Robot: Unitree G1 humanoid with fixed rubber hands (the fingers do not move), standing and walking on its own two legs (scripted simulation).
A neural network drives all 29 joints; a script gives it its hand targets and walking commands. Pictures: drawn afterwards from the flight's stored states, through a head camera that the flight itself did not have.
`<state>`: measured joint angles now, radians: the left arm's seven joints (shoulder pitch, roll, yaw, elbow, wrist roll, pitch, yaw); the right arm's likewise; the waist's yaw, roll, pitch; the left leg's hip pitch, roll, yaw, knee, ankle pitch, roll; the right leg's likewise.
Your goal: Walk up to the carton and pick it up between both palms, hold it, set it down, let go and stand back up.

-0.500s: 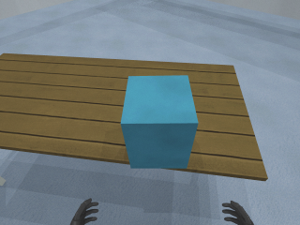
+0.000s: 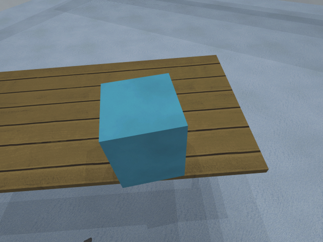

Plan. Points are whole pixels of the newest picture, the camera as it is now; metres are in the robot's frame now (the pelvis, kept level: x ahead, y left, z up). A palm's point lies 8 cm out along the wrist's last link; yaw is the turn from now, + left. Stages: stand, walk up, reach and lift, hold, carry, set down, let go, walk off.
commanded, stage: stand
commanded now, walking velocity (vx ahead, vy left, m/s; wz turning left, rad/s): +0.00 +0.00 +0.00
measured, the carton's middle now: (145, 132) +0.44 +0.05 +0.01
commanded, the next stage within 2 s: none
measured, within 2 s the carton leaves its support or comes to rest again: neither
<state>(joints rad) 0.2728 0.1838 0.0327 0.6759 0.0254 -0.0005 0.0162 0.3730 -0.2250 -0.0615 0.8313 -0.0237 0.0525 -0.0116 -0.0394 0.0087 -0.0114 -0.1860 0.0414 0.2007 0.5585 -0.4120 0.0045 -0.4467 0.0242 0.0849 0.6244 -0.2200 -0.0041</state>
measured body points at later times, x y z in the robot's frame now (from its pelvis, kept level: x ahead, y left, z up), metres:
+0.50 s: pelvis +0.03 +0.02 +0.00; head +0.05 +0.01 +0.45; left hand +0.11 +0.26 -0.14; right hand +0.02 -0.23 -0.15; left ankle -0.07 +0.10 -0.73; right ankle +0.06 -0.11 -0.73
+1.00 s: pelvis +0.02 +0.02 +0.00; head +0.04 +0.01 +0.45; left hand +0.07 +0.24 -0.15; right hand -0.02 -0.22 -0.15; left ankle -0.07 +0.10 -0.73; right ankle +0.06 -0.11 -0.73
